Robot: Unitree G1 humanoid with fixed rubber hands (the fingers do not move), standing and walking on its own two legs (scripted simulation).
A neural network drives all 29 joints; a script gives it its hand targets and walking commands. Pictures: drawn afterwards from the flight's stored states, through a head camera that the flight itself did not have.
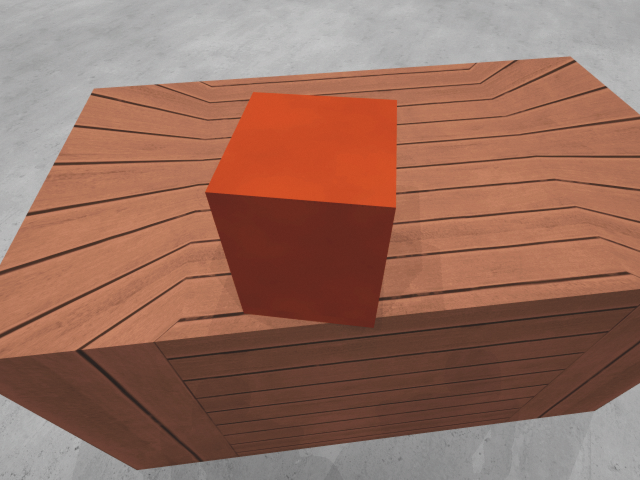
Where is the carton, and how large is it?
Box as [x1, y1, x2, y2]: [205, 92, 396, 327]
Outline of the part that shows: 253,92 205,191 244,313 373,327 395,210 396,100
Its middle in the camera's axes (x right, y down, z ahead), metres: -0.01 -0.04 +0.56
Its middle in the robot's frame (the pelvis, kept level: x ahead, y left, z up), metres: +0.46 +0.04 +0.07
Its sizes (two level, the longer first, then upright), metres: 0.210 0.200 0.250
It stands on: a pedestal, 0.72 m high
